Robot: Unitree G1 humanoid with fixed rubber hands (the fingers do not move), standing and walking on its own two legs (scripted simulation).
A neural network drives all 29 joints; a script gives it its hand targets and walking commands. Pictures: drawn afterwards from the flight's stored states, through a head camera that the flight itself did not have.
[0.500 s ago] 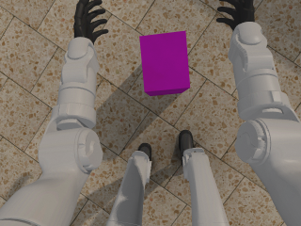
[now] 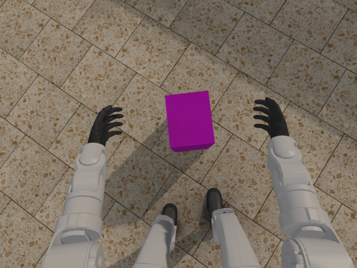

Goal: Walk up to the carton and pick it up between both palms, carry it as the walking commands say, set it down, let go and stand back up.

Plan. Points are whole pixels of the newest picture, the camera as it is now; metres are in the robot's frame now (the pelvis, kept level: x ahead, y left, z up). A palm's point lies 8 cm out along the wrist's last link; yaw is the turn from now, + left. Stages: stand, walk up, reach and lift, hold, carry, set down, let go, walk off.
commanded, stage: let go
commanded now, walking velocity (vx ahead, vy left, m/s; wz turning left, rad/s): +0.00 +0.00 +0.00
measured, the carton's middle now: (189, 125) +0.48 +0.01 -0.58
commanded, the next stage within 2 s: stand in 0.98 s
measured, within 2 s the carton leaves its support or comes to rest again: neither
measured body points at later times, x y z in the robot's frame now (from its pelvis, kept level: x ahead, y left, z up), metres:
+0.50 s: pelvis +0.04 -0.01 +0.05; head +0.11 -0.01 +0.49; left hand +0.22 +0.23 -0.03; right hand +0.24 -0.24 -0.04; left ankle -0.02 +0.12 -0.69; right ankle +0.06 -0.11 -0.69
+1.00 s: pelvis +0.05 +0.01 +0.05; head +0.06 +0.02 +0.50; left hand +0.21 +0.25 -0.03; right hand +0.22 -0.22 -0.03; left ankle -0.02 +0.12 -0.69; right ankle +0.06 -0.11 -0.69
